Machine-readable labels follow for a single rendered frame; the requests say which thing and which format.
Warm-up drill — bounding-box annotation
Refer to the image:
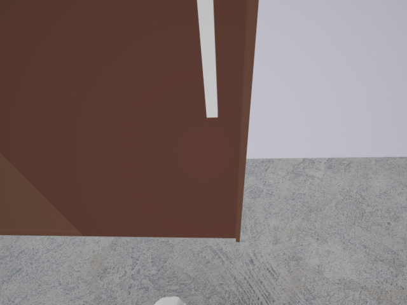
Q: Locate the wardrobe door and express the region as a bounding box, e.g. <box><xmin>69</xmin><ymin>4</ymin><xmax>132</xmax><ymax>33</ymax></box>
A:
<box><xmin>0</xmin><ymin>153</ymin><xmax>76</xmax><ymax>229</ymax></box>
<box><xmin>0</xmin><ymin>0</ymin><xmax>247</xmax><ymax>238</ymax></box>

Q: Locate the handle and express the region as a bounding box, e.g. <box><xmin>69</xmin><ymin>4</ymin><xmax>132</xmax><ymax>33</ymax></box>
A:
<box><xmin>197</xmin><ymin>0</ymin><xmax>218</xmax><ymax>118</ymax></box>

